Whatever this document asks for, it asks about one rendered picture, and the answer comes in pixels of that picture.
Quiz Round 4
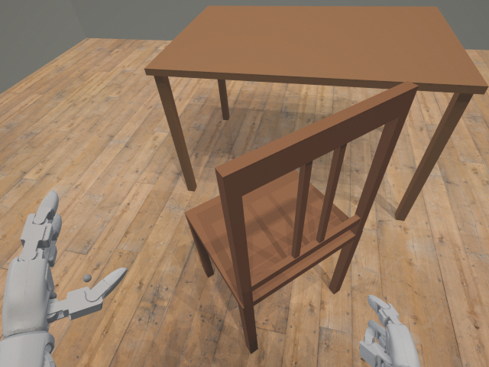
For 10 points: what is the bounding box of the table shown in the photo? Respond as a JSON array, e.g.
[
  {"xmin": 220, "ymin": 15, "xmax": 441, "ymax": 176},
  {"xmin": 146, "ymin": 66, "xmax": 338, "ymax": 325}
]
[{"xmin": 144, "ymin": 5, "xmax": 488, "ymax": 221}]

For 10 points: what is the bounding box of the robot right hand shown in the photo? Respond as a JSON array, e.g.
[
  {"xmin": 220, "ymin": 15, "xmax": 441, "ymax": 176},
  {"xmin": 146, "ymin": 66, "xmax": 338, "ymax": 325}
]
[{"xmin": 360, "ymin": 294, "xmax": 420, "ymax": 367}]

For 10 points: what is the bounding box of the robot left forearm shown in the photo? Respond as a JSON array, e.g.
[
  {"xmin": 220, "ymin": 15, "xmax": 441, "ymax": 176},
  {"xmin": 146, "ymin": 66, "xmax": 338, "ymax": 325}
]
[{"xmin": 0, "ymin": 330, "xmax": 57, "ymax": 367}]

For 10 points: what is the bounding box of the chair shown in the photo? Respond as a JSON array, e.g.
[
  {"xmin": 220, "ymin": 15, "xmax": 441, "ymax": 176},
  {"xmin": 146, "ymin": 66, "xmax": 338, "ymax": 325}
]
[{"xmin": 185, "ymin": 81, "xmax": 419, "ymax": 354}]

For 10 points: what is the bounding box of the robot left hand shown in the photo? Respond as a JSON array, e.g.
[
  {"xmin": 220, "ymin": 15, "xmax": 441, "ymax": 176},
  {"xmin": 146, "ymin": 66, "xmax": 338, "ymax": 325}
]
[{"xmin": 2, "ymin": 190, "xmax": 127, "ymax": 338}]

